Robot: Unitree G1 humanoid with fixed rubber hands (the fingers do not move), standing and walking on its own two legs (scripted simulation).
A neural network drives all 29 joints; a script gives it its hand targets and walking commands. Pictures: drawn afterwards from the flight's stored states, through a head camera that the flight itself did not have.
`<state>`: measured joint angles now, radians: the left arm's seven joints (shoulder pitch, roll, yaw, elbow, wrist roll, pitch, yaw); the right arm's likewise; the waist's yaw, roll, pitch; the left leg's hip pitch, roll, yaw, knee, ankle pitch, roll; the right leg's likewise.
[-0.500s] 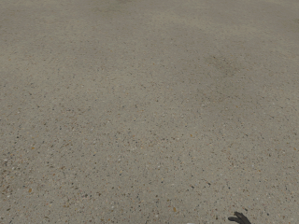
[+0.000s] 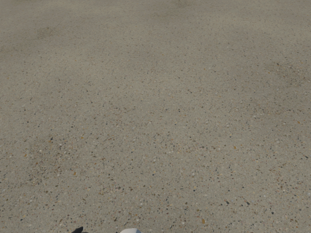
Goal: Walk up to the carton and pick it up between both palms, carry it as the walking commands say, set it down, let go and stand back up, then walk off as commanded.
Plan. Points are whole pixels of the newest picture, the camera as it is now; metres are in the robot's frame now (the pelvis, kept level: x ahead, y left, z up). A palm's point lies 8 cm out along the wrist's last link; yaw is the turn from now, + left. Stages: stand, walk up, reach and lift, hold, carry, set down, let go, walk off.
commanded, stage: walk off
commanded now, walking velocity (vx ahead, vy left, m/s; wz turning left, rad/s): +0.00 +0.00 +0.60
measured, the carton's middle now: out of the picture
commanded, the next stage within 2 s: stand in 1.12 s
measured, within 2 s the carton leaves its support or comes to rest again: neither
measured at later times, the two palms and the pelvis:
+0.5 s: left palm out of the picture -0.04 +0.33 -0.13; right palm out of the picture +0.12 -0.18 -0.11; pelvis -0.04 +0.04 +0.00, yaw +17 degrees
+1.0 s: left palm out of the picture -0.11 +0.23 -0.10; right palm (242, 230) +0.17 -0.21 -0.14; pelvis -0.04 -0.03 +0.00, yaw +35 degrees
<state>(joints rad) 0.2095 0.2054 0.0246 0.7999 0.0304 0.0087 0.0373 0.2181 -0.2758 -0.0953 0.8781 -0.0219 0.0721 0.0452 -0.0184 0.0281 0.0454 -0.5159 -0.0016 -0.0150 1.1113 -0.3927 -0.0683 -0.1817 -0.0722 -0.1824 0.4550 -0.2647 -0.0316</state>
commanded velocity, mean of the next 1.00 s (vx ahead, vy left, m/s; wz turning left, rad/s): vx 0.00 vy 0.00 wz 0.60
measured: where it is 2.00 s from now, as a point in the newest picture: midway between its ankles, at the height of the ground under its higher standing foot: outside the picture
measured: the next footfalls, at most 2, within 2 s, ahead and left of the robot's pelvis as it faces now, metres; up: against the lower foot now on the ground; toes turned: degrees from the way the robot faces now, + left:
left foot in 0.24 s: -0.01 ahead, +0.14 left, +0.00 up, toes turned +15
right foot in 0.74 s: +0.03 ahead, -0.09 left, +0.00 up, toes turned +21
